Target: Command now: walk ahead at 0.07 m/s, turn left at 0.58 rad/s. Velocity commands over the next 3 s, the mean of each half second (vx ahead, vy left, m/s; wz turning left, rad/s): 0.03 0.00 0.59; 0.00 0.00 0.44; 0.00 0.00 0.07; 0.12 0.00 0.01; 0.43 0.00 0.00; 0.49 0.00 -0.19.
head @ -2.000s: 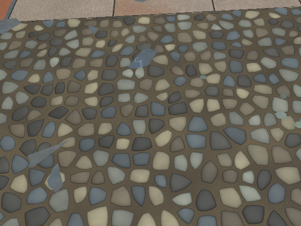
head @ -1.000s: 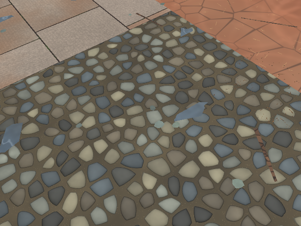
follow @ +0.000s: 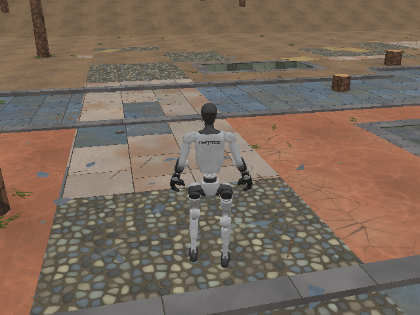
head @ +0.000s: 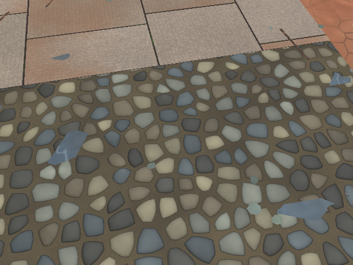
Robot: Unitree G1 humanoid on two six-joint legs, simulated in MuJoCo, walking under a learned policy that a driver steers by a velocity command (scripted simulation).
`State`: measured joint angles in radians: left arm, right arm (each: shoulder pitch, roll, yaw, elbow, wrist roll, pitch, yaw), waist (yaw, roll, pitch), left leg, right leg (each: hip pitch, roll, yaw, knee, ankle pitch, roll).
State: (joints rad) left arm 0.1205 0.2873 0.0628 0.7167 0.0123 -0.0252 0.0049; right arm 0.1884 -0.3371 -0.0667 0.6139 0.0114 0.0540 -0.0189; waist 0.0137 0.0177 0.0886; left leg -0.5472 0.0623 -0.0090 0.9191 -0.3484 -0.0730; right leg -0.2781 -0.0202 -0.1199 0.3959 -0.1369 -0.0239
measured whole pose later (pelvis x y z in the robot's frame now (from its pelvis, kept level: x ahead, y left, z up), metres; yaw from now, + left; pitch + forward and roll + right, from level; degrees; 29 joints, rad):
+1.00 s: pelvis +0.03 +0.03 -0.01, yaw +30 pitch +0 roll +0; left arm 0.16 0.30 0.05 0.78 0.00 0.01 0.00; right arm 0.17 -0.28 -0.04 0.59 -0.01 0.05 -0.01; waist 0.04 -0.03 0.06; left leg -0.25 -0.01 -0.02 0.51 -0.25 0.01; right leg -0.25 -0.07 -0.04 0.56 -0.35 0.04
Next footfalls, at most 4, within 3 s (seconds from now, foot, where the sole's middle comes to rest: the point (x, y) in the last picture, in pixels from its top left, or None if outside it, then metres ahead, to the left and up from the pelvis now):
0.14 left None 0.09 0.14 -0.78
0.58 right None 0.13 -0.08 -0.78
0.96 left None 0.01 0.15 -0.78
1.22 right None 0.13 -0.07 -0.78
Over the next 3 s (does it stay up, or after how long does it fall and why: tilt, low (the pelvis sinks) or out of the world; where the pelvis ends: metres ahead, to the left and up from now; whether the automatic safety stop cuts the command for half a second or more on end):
stays up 0.56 0.29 -0.02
